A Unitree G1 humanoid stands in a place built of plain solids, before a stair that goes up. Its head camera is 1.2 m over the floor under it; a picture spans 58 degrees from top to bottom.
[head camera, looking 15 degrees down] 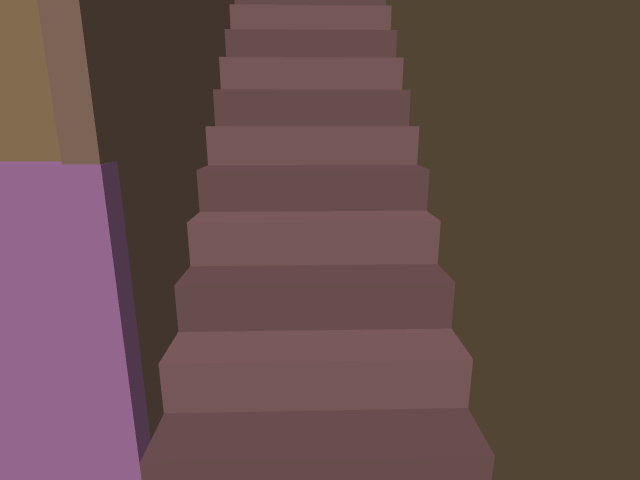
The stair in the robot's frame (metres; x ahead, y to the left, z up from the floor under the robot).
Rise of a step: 0.20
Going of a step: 0.24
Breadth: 1.10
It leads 2 degrees to the left of straight ahead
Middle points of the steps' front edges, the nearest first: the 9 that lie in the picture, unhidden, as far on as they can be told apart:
1.12 0.00 0.20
1.35 0.01 0.40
1.59 0.02 0.60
1.83 0.02 0.79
2.06 0.03 0.99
2.30 0.04 1.19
2.54 0.04 1.39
2.77 0.05 1.59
3.01 0.06 1.78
